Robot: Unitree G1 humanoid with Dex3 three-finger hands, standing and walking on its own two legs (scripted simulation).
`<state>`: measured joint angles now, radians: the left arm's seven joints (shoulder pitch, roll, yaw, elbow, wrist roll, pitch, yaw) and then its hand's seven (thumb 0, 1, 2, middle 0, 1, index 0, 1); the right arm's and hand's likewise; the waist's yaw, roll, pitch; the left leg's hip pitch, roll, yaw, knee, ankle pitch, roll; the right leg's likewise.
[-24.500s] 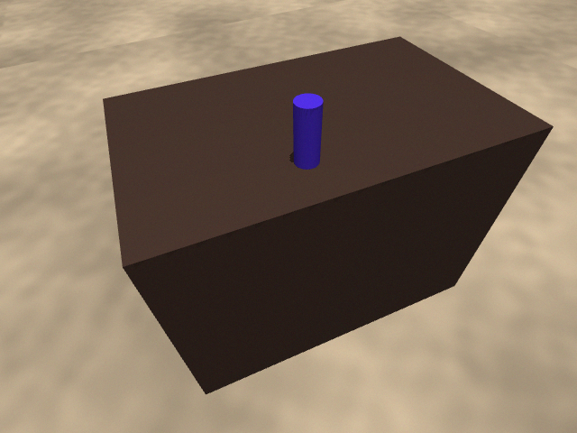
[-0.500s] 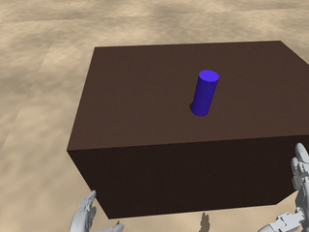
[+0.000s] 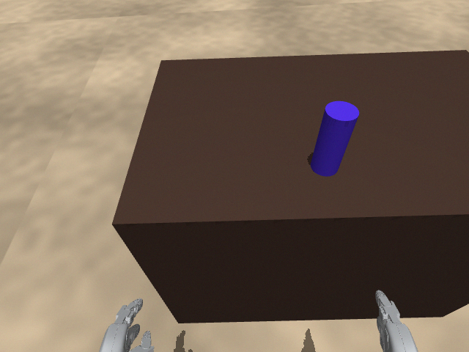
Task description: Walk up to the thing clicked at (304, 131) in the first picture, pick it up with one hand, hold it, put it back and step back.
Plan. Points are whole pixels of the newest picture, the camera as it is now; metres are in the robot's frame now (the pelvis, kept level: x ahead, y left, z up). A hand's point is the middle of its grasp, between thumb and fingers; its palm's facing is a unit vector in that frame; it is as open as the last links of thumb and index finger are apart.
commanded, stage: home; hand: right
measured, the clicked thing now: (332, 141) +0.50 -0.17 +0.08
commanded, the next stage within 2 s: none
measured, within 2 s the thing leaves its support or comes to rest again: neither
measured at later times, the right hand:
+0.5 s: hand out of the picture +0.13 -0.24 -0.12, palm faces -0.04 +0.93 -0.37, open 17.4 cm
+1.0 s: hand out of the picture +0.02 -0.27 -0.13, palm faces -0.06 +0.94 -0.34, open 17.4 cm
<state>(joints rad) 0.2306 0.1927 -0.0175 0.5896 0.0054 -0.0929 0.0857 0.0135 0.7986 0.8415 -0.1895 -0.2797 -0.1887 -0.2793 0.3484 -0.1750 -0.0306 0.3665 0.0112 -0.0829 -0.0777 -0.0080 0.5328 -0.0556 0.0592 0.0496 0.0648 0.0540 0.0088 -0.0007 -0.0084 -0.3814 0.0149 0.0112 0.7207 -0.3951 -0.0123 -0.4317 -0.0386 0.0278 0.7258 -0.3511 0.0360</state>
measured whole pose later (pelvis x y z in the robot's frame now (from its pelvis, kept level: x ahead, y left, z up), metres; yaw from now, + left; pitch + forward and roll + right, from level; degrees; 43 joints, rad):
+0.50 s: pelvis +0.00 +0.00 +0.00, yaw +0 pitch +0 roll +0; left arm 0.19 0.32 0.01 0.78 0.04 -0.01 0.01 0.01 0.90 0.90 -0.20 -0.30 -0.20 -0.30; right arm 0.28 -0.33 -0.01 0.68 -0.04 -0.03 -0.02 0.00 0.53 -0.05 0.06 0.05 0.07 0.05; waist 0.01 -0.01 -0.02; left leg -0.34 0.02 0.00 0.76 -0.43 -0.01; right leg -0.38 -0.03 0.02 0.76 -0.38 0.03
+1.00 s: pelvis -0.03 -0.02 +0.02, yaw +0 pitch -4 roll +0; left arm 0.18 0.35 -0.02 1.08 0.02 0.00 -0.01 0.01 0.90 0.90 -0.20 -0.30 -0.20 -0.30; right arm 0.21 -0.35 0.03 1.06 -0.02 -0.02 0.01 0.00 0.53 -0.05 0.06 0.05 0.06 0.05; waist 0.01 -0.01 0.04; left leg -0.16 0.04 0.00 0.45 -0.22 -0.03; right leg -0.20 -0.02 0.00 0.45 -0.18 0.01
